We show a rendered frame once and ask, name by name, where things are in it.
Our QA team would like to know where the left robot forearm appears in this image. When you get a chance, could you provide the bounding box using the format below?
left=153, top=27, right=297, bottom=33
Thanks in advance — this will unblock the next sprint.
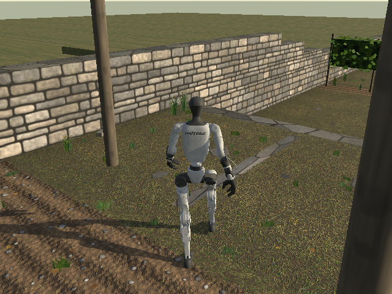
left=166, top=146, right=174, bottom=162

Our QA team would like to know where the robot left upper arm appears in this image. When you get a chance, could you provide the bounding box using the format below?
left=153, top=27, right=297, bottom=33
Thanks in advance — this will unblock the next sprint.
left=167, top=122, right=184, bottom=155

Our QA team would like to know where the right robot forearm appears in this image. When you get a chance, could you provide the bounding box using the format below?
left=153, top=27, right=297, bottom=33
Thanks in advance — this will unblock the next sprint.
left=220, top=149, right=235, bottom=180

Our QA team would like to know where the left robot hand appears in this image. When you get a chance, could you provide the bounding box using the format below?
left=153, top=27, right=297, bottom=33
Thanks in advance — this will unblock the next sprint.
left=167, top=158, right=181, bottom=170

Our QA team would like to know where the robot head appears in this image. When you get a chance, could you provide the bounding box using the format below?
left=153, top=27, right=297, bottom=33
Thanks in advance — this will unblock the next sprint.
left=186, top=96, right=206, bottom=126

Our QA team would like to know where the robot right upper arm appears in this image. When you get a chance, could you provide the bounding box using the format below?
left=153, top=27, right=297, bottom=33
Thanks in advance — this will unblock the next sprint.
left=209, top=123, right=225, bottom=158

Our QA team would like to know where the right robot hand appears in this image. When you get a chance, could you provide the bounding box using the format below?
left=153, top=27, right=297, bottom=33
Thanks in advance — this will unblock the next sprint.
left=222, top=178, right=236, bottom=197

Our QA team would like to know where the robot right foot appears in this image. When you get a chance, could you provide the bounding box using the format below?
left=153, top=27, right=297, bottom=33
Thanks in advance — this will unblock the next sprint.
left=208, top=218, right=217, bottom=232

